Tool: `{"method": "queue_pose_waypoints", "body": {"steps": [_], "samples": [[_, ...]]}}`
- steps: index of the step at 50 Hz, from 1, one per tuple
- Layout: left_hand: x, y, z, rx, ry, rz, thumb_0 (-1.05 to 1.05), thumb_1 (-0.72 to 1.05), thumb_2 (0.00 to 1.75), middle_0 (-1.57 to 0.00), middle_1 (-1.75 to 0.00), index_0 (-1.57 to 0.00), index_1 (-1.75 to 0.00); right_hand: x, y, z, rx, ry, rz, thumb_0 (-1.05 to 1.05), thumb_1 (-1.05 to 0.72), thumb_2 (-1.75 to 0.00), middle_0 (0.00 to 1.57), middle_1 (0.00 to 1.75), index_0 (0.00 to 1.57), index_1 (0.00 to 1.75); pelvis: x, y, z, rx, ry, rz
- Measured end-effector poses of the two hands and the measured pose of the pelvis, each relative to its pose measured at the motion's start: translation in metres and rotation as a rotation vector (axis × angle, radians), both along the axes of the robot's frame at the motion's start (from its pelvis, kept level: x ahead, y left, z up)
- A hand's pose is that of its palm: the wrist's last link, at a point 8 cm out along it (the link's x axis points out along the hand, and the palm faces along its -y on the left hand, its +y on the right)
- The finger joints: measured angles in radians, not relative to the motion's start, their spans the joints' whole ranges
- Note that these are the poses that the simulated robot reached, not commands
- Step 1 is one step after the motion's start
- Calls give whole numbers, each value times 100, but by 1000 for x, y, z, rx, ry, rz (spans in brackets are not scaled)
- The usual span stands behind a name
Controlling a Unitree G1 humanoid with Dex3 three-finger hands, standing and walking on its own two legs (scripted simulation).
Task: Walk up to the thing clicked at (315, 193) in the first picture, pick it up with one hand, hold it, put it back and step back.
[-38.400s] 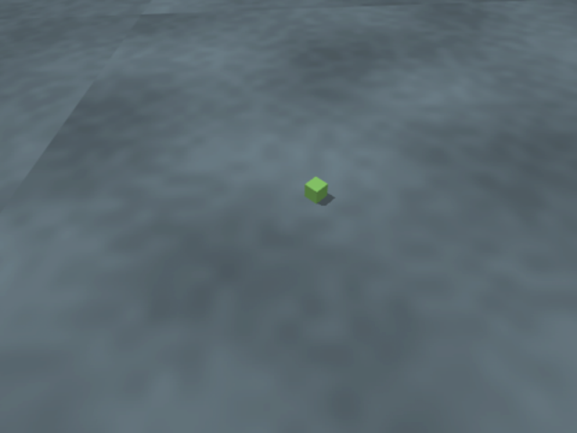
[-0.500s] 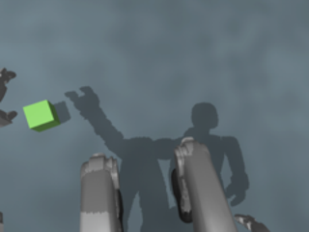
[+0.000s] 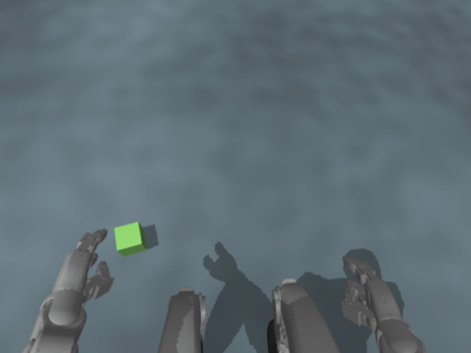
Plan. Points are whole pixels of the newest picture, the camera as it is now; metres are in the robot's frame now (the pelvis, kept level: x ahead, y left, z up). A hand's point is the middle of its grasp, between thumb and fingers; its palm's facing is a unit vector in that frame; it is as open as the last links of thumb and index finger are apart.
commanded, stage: home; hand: left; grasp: from above
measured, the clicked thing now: (131, 239) +0.49 +0.33 -0.55
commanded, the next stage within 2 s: none
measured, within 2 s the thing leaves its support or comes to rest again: neither
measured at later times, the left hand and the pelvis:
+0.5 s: hand (105, 298) +0.22 +0.17 +0.08, palm faces +0.07 -0.98 -0.20, open 7.4 cm; pelvis +0.06 -0.01 +0.12, yaw +1 degrees
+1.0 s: hand (100, 307) +0.21 +0.17 +0.08, palm faces +0.07 -0.98 -0.20, open 7.4 cm; pelvis +0.06 -0.01 +0.12, yaw +2 degrees
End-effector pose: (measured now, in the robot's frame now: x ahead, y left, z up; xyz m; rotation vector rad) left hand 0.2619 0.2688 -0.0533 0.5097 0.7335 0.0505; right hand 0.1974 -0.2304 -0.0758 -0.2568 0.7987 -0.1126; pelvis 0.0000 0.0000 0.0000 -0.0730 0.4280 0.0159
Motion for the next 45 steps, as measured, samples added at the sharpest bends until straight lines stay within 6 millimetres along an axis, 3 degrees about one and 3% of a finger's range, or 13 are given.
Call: {"method": "queue_pose_waypoints", "body": {"steps": [14, 22, 27, 34, 45], "samples": [[-36, -42, 107, -242, 65, 223, 1, 90, 90, -21, -30, -21, -29, -26, -20, 93, -36, -44, -143, 1, -90, -90, 21, 30, 20, 30, 43, -11, 93, 19, -156, 7], [-50, -52, 153, -281, 36, 229, 1, 90, 90, -20, -30, -20, -29, -12, -27, 129, -56, -146, -163, 1, -90, -90, 20, 30, 20, 30, 60, -11, 119, 24, -221, 8], [-60, -52, 163, -282, 33, 230, 1, 90, 90, -20, -30, -20, -29, 8, -23, 142, -48, -218, -131, 1, -90, -90, 20, 30, 20, 30, 62, -11, 124, 29, -246, 12], [-67, -50, 157, -289, 54, 244, 1, 90, 90, -20, -30, -20, -29, 29, -15, 151, -45, -280, -68, 1, -90, -90, 21, 30, 20, 30, 59, -12, 125, 34, -260, 20], [-67, -48, 157, -286, 42, 237, 1, 90, 90, -20, -30, -20, -29, 25, -10, 148, -50, -259, -50, 1, -90, -90, 21, 30, 20, 30, 58, -11, 124, 30, -264, 23]]}}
